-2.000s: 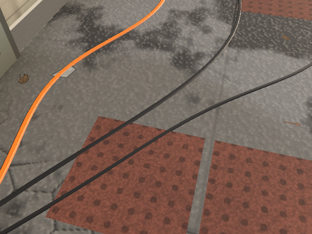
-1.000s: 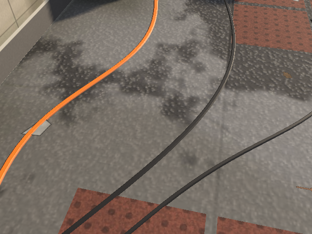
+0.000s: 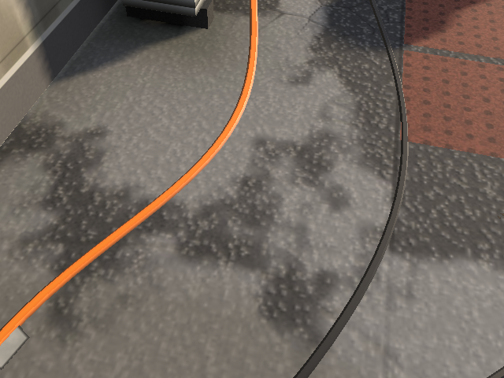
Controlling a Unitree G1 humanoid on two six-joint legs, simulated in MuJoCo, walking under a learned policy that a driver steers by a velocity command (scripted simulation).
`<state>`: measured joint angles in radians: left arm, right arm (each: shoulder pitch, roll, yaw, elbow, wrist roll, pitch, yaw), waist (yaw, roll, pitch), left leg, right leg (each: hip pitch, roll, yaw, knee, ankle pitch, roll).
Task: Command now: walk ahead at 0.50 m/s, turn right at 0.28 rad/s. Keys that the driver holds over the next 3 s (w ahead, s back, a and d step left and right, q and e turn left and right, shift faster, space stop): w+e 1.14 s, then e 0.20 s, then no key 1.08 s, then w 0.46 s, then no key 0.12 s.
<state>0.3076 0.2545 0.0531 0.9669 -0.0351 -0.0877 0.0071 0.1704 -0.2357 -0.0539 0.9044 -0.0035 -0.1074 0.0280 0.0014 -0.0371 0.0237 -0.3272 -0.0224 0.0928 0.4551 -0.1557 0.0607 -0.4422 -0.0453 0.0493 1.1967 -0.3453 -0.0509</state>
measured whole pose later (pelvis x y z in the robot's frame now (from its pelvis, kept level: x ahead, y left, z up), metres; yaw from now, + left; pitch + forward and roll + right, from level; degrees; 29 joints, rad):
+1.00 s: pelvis +0.55 -0.11 -0.01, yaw -33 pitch +2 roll +1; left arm 0.35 0.28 0.07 0.76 -0.03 -0.04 0.02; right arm 0.09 -0.26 -0.06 0.75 -0.01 -0.13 0.02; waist 0.04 -0.03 0.00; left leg -0.41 -0.03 0.01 0.53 -0.16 0.02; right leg -0.32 0.07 0.15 1.10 -0.48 -0.04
